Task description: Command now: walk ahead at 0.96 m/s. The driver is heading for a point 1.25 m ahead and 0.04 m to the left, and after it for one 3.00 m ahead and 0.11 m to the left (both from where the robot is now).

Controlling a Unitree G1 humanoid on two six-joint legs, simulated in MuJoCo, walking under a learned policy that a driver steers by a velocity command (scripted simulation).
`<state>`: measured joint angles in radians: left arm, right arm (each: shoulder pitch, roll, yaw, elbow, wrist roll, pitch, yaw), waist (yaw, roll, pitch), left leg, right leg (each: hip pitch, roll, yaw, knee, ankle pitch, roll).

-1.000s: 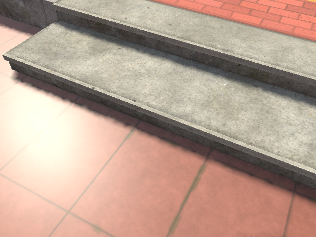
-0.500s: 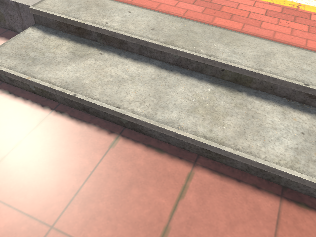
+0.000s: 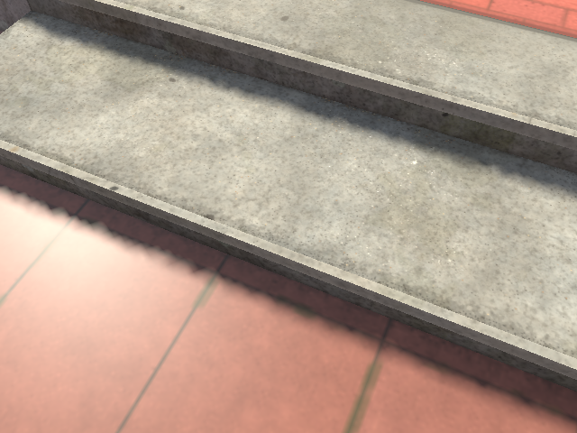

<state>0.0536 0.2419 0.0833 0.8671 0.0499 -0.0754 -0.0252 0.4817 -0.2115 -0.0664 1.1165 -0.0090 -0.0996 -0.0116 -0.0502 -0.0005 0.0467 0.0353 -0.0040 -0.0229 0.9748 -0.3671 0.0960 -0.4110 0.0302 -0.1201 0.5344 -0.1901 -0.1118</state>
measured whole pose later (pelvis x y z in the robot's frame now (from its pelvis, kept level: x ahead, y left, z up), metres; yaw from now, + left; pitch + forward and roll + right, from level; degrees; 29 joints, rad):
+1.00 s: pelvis +1.03 -0.08 +0.13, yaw +0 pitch +3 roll -1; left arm 0.48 0.22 0.05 1.08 0.03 -0.10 -0.02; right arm 0.07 -0.18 -0.01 0.69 -0.02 -0.09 0.02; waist 0.01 0.03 -0.06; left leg -0.85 0.00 -0.12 1.63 -0.22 0.16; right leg -0.26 0.08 -0.12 0.61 -0.40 -0.09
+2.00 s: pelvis +1.57 -0.14 +0.28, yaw +20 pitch +0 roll +0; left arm 0.31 0.16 0.01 0.75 0.02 -0.01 0.04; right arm 0.24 -0.16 -0.02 0.79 -0.02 0.04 -0.02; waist 0.02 0.02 -0.03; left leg -0.25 -0.01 -0.02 0.51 -0.27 0.02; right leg -0.31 0.09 -0.07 0.49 -0.18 -0.11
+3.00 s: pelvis +1.64 -0.06 +0.28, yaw +20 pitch +3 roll +0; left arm 0.26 0.24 0.06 0.93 0.01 -0.06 0.00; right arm 0.25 -0.20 -0.05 0.90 -0.04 -0.08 0.00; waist -0.02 -0.03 -0.06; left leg -0.26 0.00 0.09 0.43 -0.25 0.06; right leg -0.32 0.03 -0.02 0.68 -0.34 -0.11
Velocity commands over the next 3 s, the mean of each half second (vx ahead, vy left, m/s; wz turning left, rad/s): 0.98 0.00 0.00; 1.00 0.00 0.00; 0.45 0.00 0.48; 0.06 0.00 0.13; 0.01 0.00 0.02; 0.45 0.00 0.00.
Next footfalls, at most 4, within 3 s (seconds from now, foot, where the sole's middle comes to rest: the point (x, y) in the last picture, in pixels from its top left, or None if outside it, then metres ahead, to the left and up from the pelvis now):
0.36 left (272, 363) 0.60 0.04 -0.76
0.78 right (337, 187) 1.01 -0.15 -0.63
1.20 left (267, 113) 1.30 0.03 -0.63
1.46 right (321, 0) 1.67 -0.15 -0.49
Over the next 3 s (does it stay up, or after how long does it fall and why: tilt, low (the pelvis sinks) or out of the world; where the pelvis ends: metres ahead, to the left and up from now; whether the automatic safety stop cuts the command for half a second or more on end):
stays up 1.64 -0.06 0.28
